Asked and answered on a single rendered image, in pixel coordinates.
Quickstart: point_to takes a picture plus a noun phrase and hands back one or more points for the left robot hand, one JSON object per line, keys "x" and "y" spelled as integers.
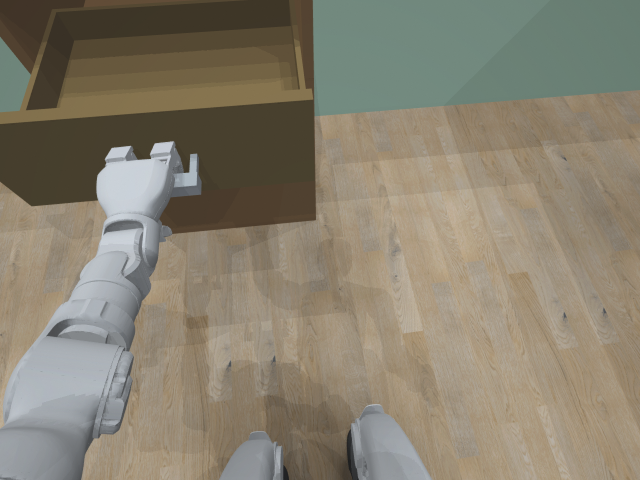
{"x": 129, "y": 185}

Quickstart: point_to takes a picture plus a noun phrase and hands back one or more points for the drawer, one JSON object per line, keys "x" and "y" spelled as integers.
{"x": 222, "y": 79}

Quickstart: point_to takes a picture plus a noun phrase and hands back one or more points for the robot shin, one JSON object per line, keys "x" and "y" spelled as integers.
{"x": 259, "y": 435}
{"x": 370, "y": 409}

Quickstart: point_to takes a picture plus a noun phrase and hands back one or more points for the cabinet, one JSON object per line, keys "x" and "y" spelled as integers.
{"x": 22, "y": 27}

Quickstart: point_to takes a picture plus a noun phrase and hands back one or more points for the handle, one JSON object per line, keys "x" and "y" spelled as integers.
{"x": 188, "y": 184}

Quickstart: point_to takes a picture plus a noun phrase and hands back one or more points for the left robot forearm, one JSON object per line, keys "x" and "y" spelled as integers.
{"x": 106, "y": 300}

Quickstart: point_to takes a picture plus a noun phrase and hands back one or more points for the left robot shin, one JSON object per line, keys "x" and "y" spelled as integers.
{"x": 259, "y": 435}

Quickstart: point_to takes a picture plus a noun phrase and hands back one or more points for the robot left upper arm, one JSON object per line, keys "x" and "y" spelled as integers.
{"x": 70, "y": 392}

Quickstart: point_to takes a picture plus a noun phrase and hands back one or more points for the right robot shin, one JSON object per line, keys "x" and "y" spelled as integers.
{"x": 370, "y": 409}

